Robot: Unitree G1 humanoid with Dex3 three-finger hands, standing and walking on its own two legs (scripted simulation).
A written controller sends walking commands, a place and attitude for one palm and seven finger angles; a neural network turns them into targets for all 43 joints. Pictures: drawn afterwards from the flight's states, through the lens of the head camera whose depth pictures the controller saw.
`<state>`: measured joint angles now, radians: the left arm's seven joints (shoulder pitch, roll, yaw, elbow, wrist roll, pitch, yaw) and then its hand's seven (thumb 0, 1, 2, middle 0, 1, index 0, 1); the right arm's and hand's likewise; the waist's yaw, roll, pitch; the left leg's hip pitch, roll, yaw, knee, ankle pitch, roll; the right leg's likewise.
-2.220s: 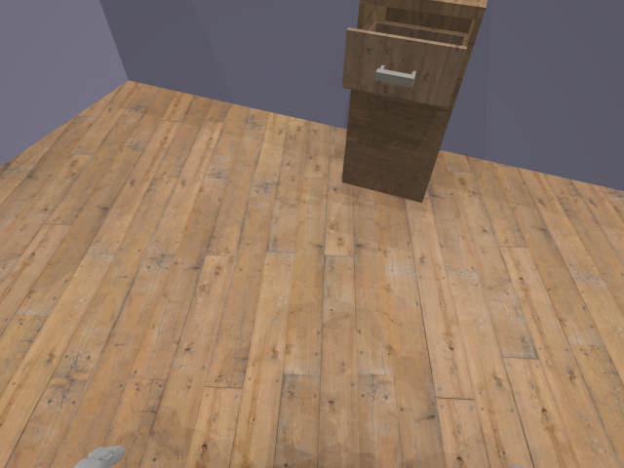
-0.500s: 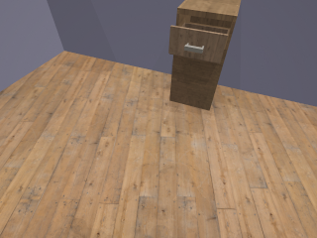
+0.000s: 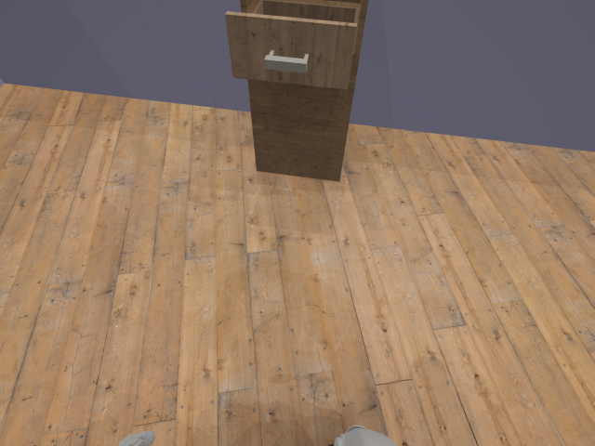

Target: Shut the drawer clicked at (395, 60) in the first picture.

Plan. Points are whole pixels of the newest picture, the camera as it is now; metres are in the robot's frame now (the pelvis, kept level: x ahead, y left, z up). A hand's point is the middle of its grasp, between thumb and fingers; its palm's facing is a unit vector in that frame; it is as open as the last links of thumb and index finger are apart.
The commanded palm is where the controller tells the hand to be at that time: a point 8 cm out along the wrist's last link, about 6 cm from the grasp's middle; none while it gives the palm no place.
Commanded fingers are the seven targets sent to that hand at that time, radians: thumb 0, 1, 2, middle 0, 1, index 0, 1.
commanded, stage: walk to a spot facing it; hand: left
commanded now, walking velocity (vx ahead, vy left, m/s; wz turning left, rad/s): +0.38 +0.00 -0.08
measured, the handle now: (287, 59) +1.05 +0.07 -0.04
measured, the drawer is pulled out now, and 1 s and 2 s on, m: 0.23 0.23 0.23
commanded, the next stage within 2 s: take the last steps up to it in 0.60 s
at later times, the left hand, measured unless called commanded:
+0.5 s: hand (162, 399) +0.20 +0.23 -0.16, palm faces -0.01 -0.99 -0.12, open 7.4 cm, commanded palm none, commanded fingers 0.00 0.90 0.90 -0.20 -0.30 -0.20 -0.30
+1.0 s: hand (246, 238) +0.51 +0.13 -0.14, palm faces -0.18 -0.96 -0.21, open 7.3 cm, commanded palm none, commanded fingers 0.00 0.90 0.90 -0.20 -0.30 -0.20 -0.30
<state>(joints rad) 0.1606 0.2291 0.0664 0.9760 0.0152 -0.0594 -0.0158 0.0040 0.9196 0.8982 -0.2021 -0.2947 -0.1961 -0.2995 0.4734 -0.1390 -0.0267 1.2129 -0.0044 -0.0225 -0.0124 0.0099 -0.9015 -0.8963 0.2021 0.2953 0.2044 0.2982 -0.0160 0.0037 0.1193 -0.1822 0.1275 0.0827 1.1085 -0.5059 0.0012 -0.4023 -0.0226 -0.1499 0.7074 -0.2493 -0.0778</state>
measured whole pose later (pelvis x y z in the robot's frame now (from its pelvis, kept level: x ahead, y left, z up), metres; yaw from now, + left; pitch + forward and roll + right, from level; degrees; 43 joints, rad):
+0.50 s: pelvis +0.20 +0.05 +0.03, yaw -5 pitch -1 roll -1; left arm 0.33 0.18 0.07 1.09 0.03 -0.01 -0.02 0.01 0.91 0.90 -0.20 -0.29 -0.20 -0.30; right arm 0.27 -0.14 -0.05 1.02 -0.02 -0.10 -0.03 -0.01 -0.95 -0.90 0.20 0.30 0.20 0.30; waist 0.01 -0.05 0.02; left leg -0.22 0.07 0.22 0.51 -0.27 0.05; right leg -0.47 -0.05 -0.04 1.20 -0.30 -0.03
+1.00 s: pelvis +0.38 -0.02 +0.02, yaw -12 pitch -2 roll -1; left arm 0.15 0.15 0.06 1.01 0.01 -0.06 0.02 -0.01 0.93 0.90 -0.20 -0.29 -0.20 -0.30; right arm 0.33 -0.13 -0.04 1.12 -0.02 -0.01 -0.01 0.01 -0.91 -0.90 0.20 0.29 0.20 0.30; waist -0.04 0.03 0.08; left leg -0.43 0.13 0.07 1.23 -0.38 0.00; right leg -0.31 0.01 -0.16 0.55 -0.21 -0.08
